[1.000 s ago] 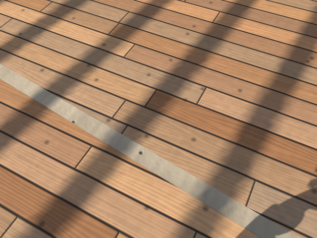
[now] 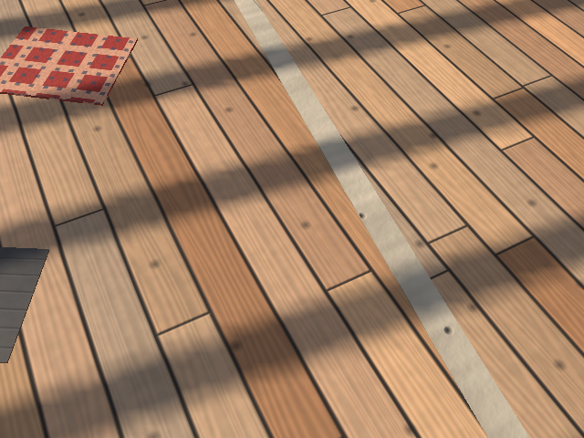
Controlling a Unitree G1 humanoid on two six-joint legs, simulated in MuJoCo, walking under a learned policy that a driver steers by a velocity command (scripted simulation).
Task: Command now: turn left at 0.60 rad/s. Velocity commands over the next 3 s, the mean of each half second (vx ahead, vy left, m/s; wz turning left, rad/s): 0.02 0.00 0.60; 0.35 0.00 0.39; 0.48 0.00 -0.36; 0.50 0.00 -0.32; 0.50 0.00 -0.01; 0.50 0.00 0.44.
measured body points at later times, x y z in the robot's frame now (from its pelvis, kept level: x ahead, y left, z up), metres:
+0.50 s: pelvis +0.00 +0.00 +0.00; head +0.03 +0.01 +0.45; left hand +0.08 +0.32 -0.09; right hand +0.25 -0.22 -0.08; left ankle +0.00 +0.11 -0.73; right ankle +0.05 -0.11 -0.74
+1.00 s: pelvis +0.11 +0.12 -0.01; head +0.13 +0.14 +0.44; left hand -0.03 +0.37 -0.13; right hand +0.41 +0.00 -0.07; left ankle +0.10 +0.23 -0.73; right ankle +0.06 -0.10 -0.69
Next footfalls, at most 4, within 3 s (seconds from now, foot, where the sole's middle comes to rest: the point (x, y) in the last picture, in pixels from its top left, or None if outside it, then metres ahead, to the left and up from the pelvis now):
0.50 right None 0.08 -0.10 -0.77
0.94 left None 0.14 0.26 -0.77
1.46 right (211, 402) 0.52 0.20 -0.77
1.96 left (121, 301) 0.77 0.46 -0.77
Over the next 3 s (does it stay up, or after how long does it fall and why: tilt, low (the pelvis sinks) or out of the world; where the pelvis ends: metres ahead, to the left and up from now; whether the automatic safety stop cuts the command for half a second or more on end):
stays up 1.17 0.40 -0.01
